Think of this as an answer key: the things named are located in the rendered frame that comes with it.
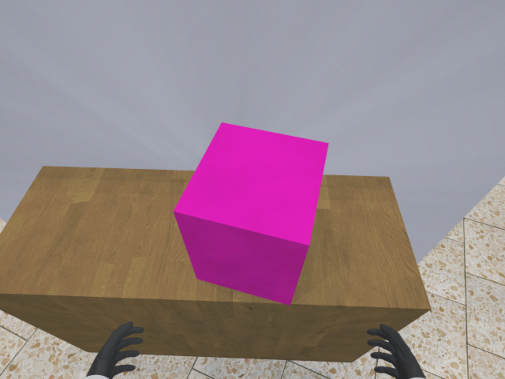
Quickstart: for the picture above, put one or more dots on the pedestal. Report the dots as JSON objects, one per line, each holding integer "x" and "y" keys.
{"x": 89, "y": 249}

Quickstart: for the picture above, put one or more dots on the right robot hand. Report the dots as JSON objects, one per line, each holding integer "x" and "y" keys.
{"x": 406, "y": 365}

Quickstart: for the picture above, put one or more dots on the left robot hand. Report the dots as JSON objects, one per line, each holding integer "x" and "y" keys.
{"x": 109, "y": 355}

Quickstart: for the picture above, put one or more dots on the carton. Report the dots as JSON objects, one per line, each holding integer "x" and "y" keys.
{"x": 247, "y": 214}

